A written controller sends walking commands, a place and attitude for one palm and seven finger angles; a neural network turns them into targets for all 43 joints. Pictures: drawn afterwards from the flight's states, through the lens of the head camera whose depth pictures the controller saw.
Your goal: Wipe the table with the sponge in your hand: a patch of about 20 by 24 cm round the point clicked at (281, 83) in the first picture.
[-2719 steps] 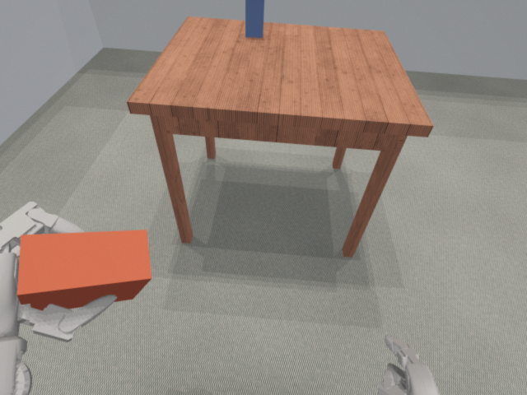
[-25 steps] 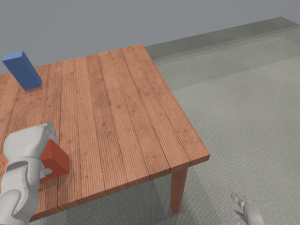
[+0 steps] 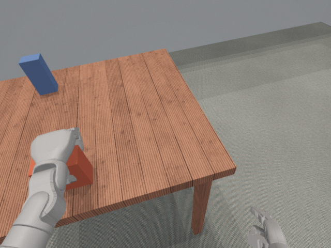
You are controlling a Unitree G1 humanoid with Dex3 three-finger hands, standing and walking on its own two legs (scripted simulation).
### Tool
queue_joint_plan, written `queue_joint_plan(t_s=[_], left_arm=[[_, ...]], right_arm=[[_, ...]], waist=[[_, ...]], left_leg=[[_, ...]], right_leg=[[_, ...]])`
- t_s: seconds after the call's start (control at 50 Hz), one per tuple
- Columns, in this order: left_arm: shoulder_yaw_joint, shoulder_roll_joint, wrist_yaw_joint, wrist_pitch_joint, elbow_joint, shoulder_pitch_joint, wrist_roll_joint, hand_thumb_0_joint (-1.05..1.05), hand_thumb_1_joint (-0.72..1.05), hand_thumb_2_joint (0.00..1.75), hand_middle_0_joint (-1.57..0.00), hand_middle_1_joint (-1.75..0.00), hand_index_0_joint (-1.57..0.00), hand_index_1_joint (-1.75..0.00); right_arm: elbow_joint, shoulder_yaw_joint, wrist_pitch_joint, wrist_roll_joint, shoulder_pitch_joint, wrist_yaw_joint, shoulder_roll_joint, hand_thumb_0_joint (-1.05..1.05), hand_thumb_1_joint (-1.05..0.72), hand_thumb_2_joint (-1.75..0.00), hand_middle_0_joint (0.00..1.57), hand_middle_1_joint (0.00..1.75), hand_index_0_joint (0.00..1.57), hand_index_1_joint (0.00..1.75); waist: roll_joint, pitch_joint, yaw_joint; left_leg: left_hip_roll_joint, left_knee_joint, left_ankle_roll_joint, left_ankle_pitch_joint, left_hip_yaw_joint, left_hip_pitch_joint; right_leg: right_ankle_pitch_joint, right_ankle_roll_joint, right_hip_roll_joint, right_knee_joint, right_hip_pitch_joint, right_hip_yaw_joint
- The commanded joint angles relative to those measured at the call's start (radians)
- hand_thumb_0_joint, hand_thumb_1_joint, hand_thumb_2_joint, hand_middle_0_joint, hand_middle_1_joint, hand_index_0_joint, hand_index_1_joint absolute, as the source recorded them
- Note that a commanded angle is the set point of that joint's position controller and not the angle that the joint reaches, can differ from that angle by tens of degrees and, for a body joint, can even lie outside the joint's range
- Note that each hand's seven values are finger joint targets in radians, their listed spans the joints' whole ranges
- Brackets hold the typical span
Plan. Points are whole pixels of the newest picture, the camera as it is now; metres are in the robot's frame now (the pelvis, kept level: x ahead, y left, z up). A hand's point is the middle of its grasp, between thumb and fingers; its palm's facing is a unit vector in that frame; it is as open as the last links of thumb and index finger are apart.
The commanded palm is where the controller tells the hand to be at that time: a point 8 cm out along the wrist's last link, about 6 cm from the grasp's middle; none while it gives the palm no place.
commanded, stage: slide across to the third lane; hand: left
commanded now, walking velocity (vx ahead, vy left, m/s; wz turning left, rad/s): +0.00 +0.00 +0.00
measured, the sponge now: (67, 173) +0.27 +0.31 +0.02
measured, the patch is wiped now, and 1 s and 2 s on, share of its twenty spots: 0.70 0.90 1.00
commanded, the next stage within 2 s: wipe forward along the third lane in 0.42 s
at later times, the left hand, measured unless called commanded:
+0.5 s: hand (78, 153) +0.30 +0.27 +0.08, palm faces -0.02 -0.04 -1.00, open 9.8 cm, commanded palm +0.28 +0.25 +0.13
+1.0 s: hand (82, 145) +0.32 +0.27 +0.07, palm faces -0.10 -0.01 -1.00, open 9.9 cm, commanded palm +0.32 +0.27 +0.11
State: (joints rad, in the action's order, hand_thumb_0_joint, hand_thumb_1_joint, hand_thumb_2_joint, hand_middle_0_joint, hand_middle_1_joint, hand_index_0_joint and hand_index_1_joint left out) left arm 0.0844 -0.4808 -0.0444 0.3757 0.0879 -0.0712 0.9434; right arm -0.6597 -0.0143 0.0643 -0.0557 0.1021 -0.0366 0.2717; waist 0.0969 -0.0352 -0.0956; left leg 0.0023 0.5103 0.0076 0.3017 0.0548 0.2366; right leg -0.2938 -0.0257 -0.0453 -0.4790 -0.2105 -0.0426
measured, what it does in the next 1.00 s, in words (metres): stands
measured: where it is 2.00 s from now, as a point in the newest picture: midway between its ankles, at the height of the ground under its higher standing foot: outside the picture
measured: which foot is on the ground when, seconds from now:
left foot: down 0.00-1.00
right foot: down 0.00-1.00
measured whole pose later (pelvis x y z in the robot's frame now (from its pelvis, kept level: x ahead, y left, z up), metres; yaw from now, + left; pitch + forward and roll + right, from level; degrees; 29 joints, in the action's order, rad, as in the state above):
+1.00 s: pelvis -0.02 -0.02 +0.00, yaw +0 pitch +4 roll +0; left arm 0.09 -0.48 0.00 0.26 0.49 -0.40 0.97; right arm -0.71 0.00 0.08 -0.06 0.15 -0.07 0.28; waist 0.08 -0.06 -0.07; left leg 0.03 0.54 0.03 0.28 0.07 0.34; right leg -0.29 0.01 -0.02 -0.55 -0.33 -0.05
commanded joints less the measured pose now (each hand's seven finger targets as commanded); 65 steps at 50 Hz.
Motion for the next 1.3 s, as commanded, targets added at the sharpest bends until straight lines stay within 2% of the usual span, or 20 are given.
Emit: queue_joint_plan(t_s=[0.0,0.12,0.24,0.3,0.32,0.36,0.4,0.46,0.5,0.56,0.8,0.86,0.9,0.98,1.0,1.02,1.1,1.14,1.2,1.28], left_arm=[[0.028,-0.035,-0.003,-0.039,-0.156,-0.247,-0.043,0.0,0.1,1.3,-1.2,-1.6,-1.2,-1.6],[0.106,0.032,-0.008,-0.027,-0.111,-0.353,-0.033,0.0,0.1,1.3,-1.2,-1.6,-1.2,-1.6],[0.061,-0.005,-0.014,-0.005,-0.067,-0.321,-0.026,0.0,0.1,1.3,-1.2,-1.6,-1.2,-1.6],[-0.009,-0.083,-0.02,0.009,-0.038,-0.347,-0.024,0.0,0.1,1.3,-1.2,-1.6,-1.2,-1.6],[0.054,-0.021,-0.016,0.008,-0.044,-0.374,-0.026,0.0,0.1,1.3,-1.2,-1.6,-1.2,-1.6],[0.052,-0.022,-0.012,0.006,-0.033,-0.356,-0.026,0.0,0.1,1.3,-1.2,-1.6,-1.2,-1.6],[0.001,-0.084,-0.012,0.008,-0.029,-0.373,-0.017,0.0,0.1,1.3,-1.2,-1.6,-1.2,-1.6],[0.031,-0.047,-0.008,-0.004,-0.018,-0.349,-0.019,0.0,0.1,1.3,-1.2,-1.6,-1.2,-1.6],[-0.023,-0.098,-0.008,-0.005,-0.02,-0.321,-0.019,0.0,0.1,1.3,-1.2,-1.6,-1.2,-1.6],[0.014,-0.071,-0.003,-0.012,0.042,-0.383,-0.019,0.0,0.1,1.3,-1.2,-1.6,-1.2,-1.6],[-0.054,-0.156,-0.003,-0.088,0.229,-0.518,0.032,0.0,0.1,1.3,-1.2,-1.6,-1.2,-1.6],[-0.011,-0.114,-0.01,-0.111,0.283,-0.567,0.033,0.0,0.1,1.3,-1.2,-1.6,-1.2,-1.6],[-0.061,-0.171,-0.018,-0.124,0.323,-0.59,0.044,0.0,0.1,1.3,-1.2,-1.6,-1.2,-1.6],[-0.032,-0.162,-0.029,-0.148,0.415,-0.663,0.055,0.0,0.1,1.3,-1.2,-1.6,-1.2,-1.6],[-0.093,-0.226,-0.034,-0.153,0.446,-0.65,0.06,0.0,0.1,1.3,-1.2,-1.6,-1.2,-1.6],[-0.045,-0.193,-0.035,-0.16,0.467,-0.696,0.064,0.0,0.1,1.3,-1.2,-1.6,-1.2,-1.6],[-0.107,-0.278,-0.05,-0.194,0.542,-0.747,0.072,0.0,0.1,1.3,-1.2,-1.6,-1.2,-1.6],[-0.081,-0.266,-0.055,-0.21,0.594,-0.787,0.073,0.0,0.1,1.3,-1.2,-1.6,-1.2,-1.6],[-0.15,-0.38,-0.065,-0.235,0.648,-0.845,0.085,0.0,0.1,1.3,-1.2,-1.6,-1.2,-1.6],[-0.11,-0.355,-0.08,-0.261,0.714,-0.888,0.095,0.0,0.1,1.3,-1.2,-1.6,-1.2,-1.6]], right_arm=[[0.159,0.041,-0.048,-0.004,-0.166,-0.005,0.112,0.0,-0.9,-0.9,0.2,0.3,0.2,0.3],[0.151,0.033,-0.054,-0.009,-0.157,-0.01,0.108,0.0,-0.9,-0.9,0.2,0.3,0.2,0.3],[0.143,0.035,-0.037,-0.007,-0.164,-0.006,0.112,0.0,-0.9,-0.9,0.2,0.3,0.2,0.3],[0.139,0.031,-0.024,-0.008,-0.182,-0.011,0.119,0.0,-0.9,-0.9,0.2,0.3,0.2,0.3],[0.144,0.028,-0.028,-0.011,-0.175,-0.012,0.111,0.0,-0.9,-0.9,0.2,0.3,0.2,0.3],[0.14,0.033,-0.025,-0.009,-0.169,-0.012,0.115,0.0,-0.9,-0.9,0.2,0.3,0.2,0.3],[0.141,0.03,-0.023,-0.01,-0.178,-0.014,0.119,0.0,-0.9,-0.9,0.2,0.3,0.2,0.3],[0.134,0.037,-0.022,-0.007,-0.156,-0.013,0.119,0.0,-0.9,-0.9,0.2,0.3,0.2,0.3],[0.142,0.037,-0.021,-0.007,-0.168,-0.013,0.122,0.0,-0.9,-0.9,0.2,0.3,0.2,0.3],[0.122,0.037,-0.019,-0.01,-0.143,-0.021,0.126,0.0,-0.9,-0.9,0.2,0.3,0.2,0.3],[0.097,0.048,-0.022,-0.004,-0.071,-0.037,0.138,0.0,-0.9,-0.9,0.2,0.3,0.2,0.3],[0.084,0.054,-0.022,-0.007,-0.047,-0.04,0.136,0.0,-0.9,-0.9,0.2,0.3,0.2,0.3],[0.082,0.054,-0.024,-0.006,-0.037,-0.041,0.14,0.0,-0.9,-0.9,0.2,0.3,0.2,0.3],[0.067,0.058,-0.02,-0.007,-0.004,-0.043,0.144,0.0,-0.9,-0.9,0.2,0.3,0.2,0.3],[0.066,0.057,-0.02,-0.006,0.001,-0.044,0.146,0.0,-0.9,-0.9,0.2,0.3,0.2,0.3],[0.067,0.055,-0.019,-0.008,0.008,-0.046,0.143,0.0,-0.9,-0.9,0.2,0.3,0.2,0.3],[0.06,0.058,-0.015,-0.006,0.033,-0.05,0.15,0.0,-0.9,-0.9,0.2,0.3,0.2,0.3],[0.054,0.062,-0.014,-0.008,0.055,-0.051,0.148,0.0,-0.9,-0.9,0.2,0.3,0.2,0.3],[0.047,0.06,-0.011,-0.008,0.073,-0.056,0.158,0.0,-0.9,-0.9,0.2,0.3,0.2,0.3],[0.038,0.067,-0.011,-0.006,0.11,-0.049,0.158,0.0,-0.9,-0.9,0.2,0.3,0.2,0.3]], waist=[[-0.102,-0.158,0.051],[-0.125,-0.166,0.064],[-0.141,-0.171,0.047],[-0.135,-0.148,0.038],[-0.13,-0.155,0.052],[-0.125,-0.148,0.05],[-0.112,-0.151,0.042],[-0.129,-0.165,0.051],[-0.133,-0.175,0.034],[-0.163,-0.131,0.064],[-0.194,-0.168,0.068],[-0.193,-0.15,0.093],[-0.193,-0.159,0.083],[-0.182,-0.134,0.107],[-0.19,-0.137,0.091],[-0.199,-0.134,0.114],[-0.17,-0.158,0.1],[-0.178,-0.152,0.12],[-0.149,-0.176,0.114],[-0.135,-0.195,0.134]], left_leg=[[-0.025,-0.065,-0.051,-0.278,-0.028,-0.071],[-0.032,-0.073,-0.052,-0.23,-0.032,-0.066],[-0.035,-0.074,-0.051,-0.253,-0.039,-0.056],[-0.031,-0.089,-0.048,-0.22,-0.039,-0.042],[-0.039,-0.082,-0.052,-0.218,-0.048,-0.047],[-0.039,-0.082,-0.052,-0.22,-0.046,-0.046],[-0.036,-0.085,-0.052,-0.215,-0.044,-0.045],[-0.041,-0.071,-0.054,-0.242,-0.052,-0.049],[-0.038,-0.072,-0.054,-0.24,-0.05,-0.045],[-0.043,-0.068,-0.055,-0.208,-0.059,-0.02],[-0.048,-0.035,-0.052,-0.185,-0.059,0.026],[-0.052,-0.022,-0.051,-0.16,-0.068,0.043],[-0.048,-0.021,-0.051,-0.148,-0.061,0.056],[-0.051,-0.01,-0.05,-0.099,-0.066,0.096],[-0.047,-0.016,-0.049,-0.084,-0.058,0.112],[-0.052,-0.01,-0.051,-0.062,-0.064,0.122],[-0.048,-0.007,-0.051,-0.033,-0.058,0.158],[-0.049,0.003,-0.053,-0.009,-0.061,0.175],[-0.042,0.002,-0.054,0.012,-0.057,0.209],[-0.038,0.022,-0.059,0.025,-0.061,0.228]], right_leg=[[0.256,0.077,0.08,0.043,0.038,-0.024],[0.199,0.074,0.076,0.044,0.022,-0.037],[0.247,0.074,0.073,0.045,0.058,-0.033],[0.21,0.076,0.077,0.059,0.053,-0.021],[0.21,0.07,0.073,0.055,0.051,-0.029],[0.218,0.071,0.072,0.057,0.051,-0.03],[0.209,0.076,0.077,0.062,0.051,-0.016],[0.257,0.072,0.074,0.052,0.06,-0.024],[0.255,0.075,0.076,0.057,0.07,-0.007],[0.241,0.065,0.073,0.058,0.037,-0.02],[0.232,0.07,0.077,0.04,-0.015,-0.002],[0.217,0.062,0.072,0.034,-0.048,-0.01],[0.196,0.066,0.075,0.038,-0.059,0.001],[0.145,0.06,0.071,0.031,-0.102,-0.003],[0.116,0.065,0.075,0.036,-0.101,0.004],[0.092,0.056,0.071,0.033,-0.112,0.001],[0.055,0.061,0.071,0.036,-0.118,0.017],[0.028,0.054,0.069,0.032,-0.133,0.014],[-0.007,0.056,0.068,0.035,-0.132,0.027],[-0.007,0.052,0.067,0.028,-0.15,0.033]])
